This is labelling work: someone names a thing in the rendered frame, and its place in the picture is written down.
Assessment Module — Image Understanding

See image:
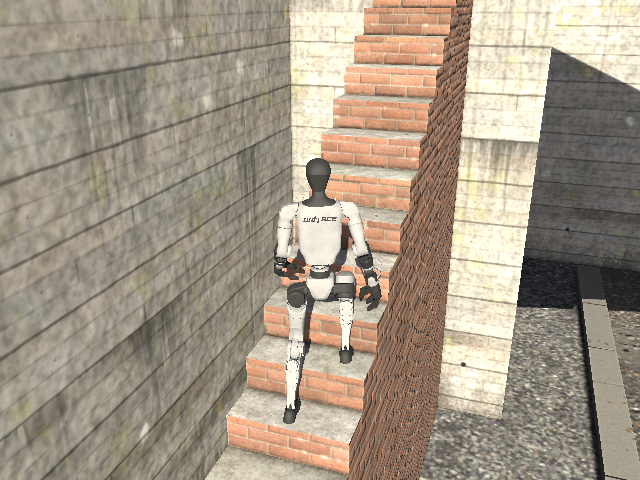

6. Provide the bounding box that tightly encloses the robot right upper arm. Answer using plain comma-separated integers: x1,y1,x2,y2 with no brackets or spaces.
340,201,369,257

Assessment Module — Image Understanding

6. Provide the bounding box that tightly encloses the robot right shin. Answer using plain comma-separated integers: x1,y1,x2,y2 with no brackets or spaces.
339,297,353,351

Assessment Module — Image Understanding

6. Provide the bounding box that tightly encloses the robot left forearm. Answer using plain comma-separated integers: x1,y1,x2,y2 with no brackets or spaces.
274,243,287,269

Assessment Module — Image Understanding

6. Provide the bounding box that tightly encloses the right robot hand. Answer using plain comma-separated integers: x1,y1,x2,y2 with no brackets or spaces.
359,283,382,311

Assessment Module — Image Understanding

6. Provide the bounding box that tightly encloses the right robot foot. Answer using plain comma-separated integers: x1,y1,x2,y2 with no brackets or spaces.
339,346,353,364

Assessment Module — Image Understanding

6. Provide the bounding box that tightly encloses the robot right forearm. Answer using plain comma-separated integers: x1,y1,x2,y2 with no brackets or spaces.
358,241,379,287

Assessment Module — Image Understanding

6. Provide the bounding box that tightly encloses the robot left upper arm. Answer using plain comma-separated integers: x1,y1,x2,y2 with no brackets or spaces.
276,202,298,258

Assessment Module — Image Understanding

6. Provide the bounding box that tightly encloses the left robot hand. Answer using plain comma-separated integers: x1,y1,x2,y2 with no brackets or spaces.
274,261,297,277

